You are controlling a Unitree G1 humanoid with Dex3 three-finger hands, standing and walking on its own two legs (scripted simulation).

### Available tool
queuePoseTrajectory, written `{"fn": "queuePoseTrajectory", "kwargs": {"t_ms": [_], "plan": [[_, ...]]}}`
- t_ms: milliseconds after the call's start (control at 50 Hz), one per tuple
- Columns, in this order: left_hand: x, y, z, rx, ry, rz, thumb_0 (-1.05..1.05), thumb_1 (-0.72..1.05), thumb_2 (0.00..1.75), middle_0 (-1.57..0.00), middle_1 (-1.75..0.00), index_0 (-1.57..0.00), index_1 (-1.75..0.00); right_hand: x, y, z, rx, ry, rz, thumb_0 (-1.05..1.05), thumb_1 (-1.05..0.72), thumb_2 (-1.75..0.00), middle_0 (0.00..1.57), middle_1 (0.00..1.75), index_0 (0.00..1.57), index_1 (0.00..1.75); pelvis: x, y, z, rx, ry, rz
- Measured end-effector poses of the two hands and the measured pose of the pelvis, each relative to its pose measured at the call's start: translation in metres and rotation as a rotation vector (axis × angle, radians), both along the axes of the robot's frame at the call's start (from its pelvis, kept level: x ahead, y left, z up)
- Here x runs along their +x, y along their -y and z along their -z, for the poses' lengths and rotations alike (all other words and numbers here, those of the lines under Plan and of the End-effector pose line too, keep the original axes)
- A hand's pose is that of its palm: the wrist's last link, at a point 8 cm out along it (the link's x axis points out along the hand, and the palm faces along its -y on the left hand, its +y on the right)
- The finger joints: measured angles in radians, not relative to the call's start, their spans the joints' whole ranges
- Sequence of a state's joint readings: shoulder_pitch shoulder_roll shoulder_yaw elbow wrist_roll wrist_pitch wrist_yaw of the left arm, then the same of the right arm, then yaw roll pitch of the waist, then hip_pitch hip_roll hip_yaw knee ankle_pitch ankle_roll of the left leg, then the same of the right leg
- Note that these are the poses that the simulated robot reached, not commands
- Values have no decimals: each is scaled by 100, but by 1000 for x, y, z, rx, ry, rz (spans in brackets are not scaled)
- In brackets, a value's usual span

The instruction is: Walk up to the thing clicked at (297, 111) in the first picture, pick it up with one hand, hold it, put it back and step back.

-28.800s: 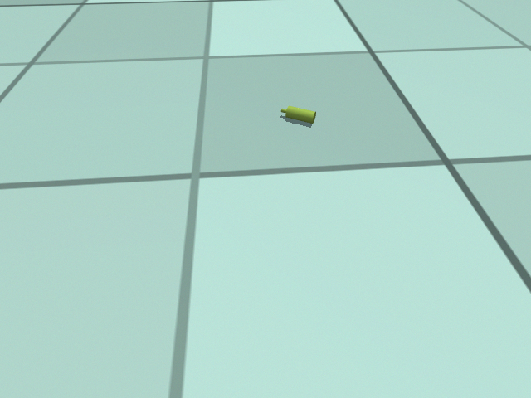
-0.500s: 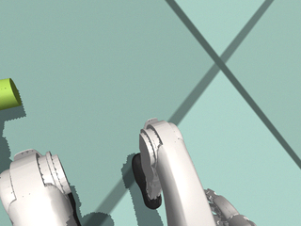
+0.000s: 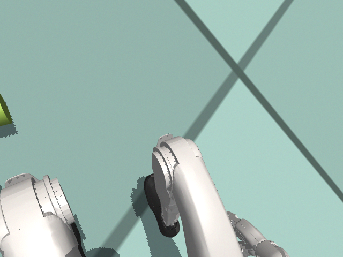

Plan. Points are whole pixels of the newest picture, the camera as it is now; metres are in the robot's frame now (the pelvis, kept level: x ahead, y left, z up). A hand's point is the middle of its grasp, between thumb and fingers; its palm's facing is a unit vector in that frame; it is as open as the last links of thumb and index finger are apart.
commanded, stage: open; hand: left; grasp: from above
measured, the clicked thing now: out of the picture +0.44 +0.37 -0.26
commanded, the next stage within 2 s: withdraw in 0.82 s
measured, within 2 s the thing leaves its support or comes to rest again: rests again in 0.28 s
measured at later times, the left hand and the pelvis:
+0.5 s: hand out of the picture +0.44 +0.35 -0.22, palm faces -0.42 -0.14 -0.90, open 12.2 cm; pelvis +0.00 +0.00 +0.00, yaw -1 degrees
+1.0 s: hand out of the picture +0.44 +0.35 -0.22, palm faces -0.43 -0.15 -0.89, open 14.0 cm; pelvis +0.00 +0.00 +0.00, yaw +0 degrees
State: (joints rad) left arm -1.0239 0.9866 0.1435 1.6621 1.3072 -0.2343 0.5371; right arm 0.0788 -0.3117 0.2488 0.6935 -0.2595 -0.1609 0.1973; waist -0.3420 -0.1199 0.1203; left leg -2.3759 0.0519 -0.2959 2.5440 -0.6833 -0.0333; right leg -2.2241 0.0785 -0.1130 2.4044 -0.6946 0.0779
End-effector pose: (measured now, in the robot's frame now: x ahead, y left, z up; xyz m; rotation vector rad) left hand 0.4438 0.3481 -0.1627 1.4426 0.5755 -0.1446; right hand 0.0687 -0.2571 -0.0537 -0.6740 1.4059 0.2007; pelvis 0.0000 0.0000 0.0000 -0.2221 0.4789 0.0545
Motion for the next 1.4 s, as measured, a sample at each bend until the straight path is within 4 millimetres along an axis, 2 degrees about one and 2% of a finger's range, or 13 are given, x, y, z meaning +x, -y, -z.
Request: {"fn": "queuePoseTrajectory", "kwargs": {"t_ms": [140,300,540,760,940,1080,1140,1220,1320,1400], "plan": [[0,0,0,-1,-4,2,-1,0,40,-73,-43,-75,-44,1,-3,-2,10,9,-16,0,-91,-90,20,30,20,30,-1,-1,-1,-4,5,2],[-2,-1,0,2,0,3,-1,-4,56,-60,-55,-61,-56,0,-3,-4,18,12,-28,0,-90,-90,20,30,20,30,-2,0,0,-4,13,3],[2,-2,2,8,3,-5,-1,-25,79,-34,-75,-34,-76,-5,-5,-7,19,-6,-23,0,-90,-90,20,30,20,30,-2,-1,-1,-10,9,3],[2,-4,2,2,-1,-6,0,-44,95,-17,-91,-16,-93,-3,-5,-7,25,-8,-26,0,-90,-90,20,30,20,30,-1,-1,-3,-12,3,3],[1,-4,1,1,2,-2,0,-50,102,-10,-99,-10,-100,3,-3,-7,22,-6,-35,0,-90,-90,20,30,20,30,-1,0,-4,-10,1,2],[4,-5,-2,7,22,-6,-1,-50,100,-9,-101,-9,-101,3,-1,-6,26,-1,-32,0,-90,-90,20,30,20,30,-1,1,-4,-6,1,3],[9,-5,-12,14,73,-14,-1,-50,99,-9,-101,-9,-101,2,-2,-5,36,-3,-21,0,-91,-90,20,30,20,30,0,1,-4,-4,-8,1],[12,-7,-37,44,122,-24,0,-50,98,-8,-101,-9,-101,4,-1,-2,57,5,22,0,-91,-90,20,30,20,30,3,3,-8,3,-37,-6],[10,-14,-84,88,137,-50,0,-51,98,-8,-100,-9,-100,15,0,2,101,44,96,0,-91,-90,20,30,20,30,4,4,-18,20,-74,-21],[5,-21,-129,106,101,-74,0,-51,98,-8,-99,-9,-100,28,-1,0,132,81,144,0,-91,-90,20,30,20,30,2,5,-34,41,-92,-39]]}}
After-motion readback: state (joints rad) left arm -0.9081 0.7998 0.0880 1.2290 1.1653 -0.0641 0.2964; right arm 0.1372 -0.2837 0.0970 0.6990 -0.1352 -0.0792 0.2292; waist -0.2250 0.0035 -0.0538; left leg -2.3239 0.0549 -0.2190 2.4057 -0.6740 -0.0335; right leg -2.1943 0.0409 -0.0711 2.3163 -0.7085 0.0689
